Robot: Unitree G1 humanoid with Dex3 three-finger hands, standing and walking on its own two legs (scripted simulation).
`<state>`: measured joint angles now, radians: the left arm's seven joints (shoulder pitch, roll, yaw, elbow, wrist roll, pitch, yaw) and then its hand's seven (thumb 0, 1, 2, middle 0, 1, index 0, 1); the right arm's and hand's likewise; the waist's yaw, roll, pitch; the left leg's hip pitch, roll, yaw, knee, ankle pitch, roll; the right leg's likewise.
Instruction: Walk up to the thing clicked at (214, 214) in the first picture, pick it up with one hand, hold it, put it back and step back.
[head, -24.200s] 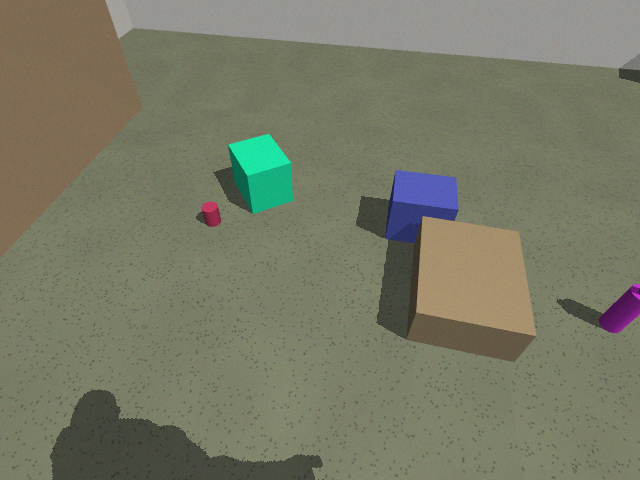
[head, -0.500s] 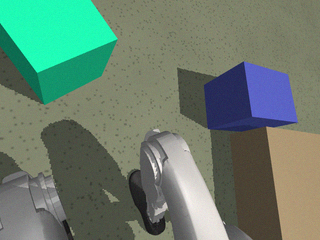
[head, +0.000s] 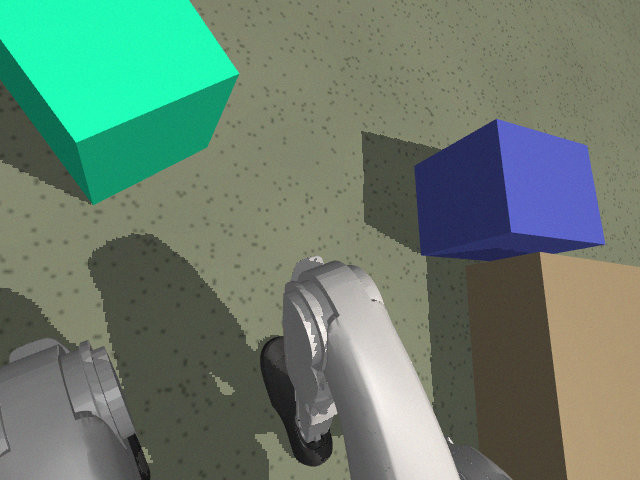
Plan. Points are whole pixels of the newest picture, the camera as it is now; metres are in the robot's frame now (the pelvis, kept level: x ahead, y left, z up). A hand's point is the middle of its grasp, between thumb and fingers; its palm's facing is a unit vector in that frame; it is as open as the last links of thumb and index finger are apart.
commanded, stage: withdraw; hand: left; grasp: from above
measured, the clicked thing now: out of the picture +0.45 +0.31 -0.25
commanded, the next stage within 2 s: home in 0.96 s
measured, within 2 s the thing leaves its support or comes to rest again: neither
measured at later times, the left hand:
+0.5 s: hand out of the picture +0.44 +0.33 -0.10, palm faces -0.32 -0.07 -0.94, open 14.1 cm
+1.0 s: hand out of the picture +0.42 +0.32 -0.11, palm faces -0.46 -0.08 -0.88, open 14.0 cm
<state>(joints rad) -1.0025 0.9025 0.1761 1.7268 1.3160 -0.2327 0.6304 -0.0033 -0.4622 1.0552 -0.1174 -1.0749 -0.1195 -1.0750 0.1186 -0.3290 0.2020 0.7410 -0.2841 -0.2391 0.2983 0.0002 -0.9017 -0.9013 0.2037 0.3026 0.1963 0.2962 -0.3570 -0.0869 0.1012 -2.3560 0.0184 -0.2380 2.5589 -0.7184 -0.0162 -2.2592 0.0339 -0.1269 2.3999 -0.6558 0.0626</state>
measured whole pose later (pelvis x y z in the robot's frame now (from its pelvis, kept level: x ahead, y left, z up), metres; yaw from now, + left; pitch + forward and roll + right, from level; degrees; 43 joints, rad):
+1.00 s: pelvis -0.02 -0.01 +0.05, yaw +6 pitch +32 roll -7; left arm -1.04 0.74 0.01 1.53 1.30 -0.25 0.36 0.00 -0.54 1.03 -0.10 -1.03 -0.09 -1.04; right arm 0.16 -0.32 0.08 0.72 -0.14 -0.05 0.12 0.00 -0.91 -0.90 0.20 0.30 0.20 0.30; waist -0.26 -0.03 -0.06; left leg -2.28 0.00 -0.13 2.35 -0.63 -0.01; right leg -2.21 -0.01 -0.06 2.27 -0.62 0.04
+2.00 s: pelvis +0.02 +0.00 +0.30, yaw +11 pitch +23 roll -4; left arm 0.09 0.31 0.02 0.18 0.11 0.31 0.07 0.01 0.89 0.90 -0.21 -0.31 -0.21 -0.31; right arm 0.10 -0.21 0.04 0.54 0.04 -0.09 -0.06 0.01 -0.90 -0.90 0.21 0.30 0.20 0.30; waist -0.06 0.02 -0.19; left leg -1.35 0.03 -0.07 1.53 -0.59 -0.01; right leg -1.31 -0.02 -0.05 1.47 -0.58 0.02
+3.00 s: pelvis +0.07 +0.00 +0.42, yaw +13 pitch +9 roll -3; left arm 0.50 0.22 0.04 -0.13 -0.05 0.45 0.02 0.01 0.91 0.90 -0.20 -0.30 -0.20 -0.30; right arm 0.30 -0.21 0.05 0.55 0.01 -0.24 -0.19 0.01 -0.90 -0.90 0.21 0.30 0.20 0.30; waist -0.04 0.04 -0.16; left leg -0.69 0.04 -0.06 1.01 -0.48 -0.01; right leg -0.64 -0.02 -0.06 0.94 -0.46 0.02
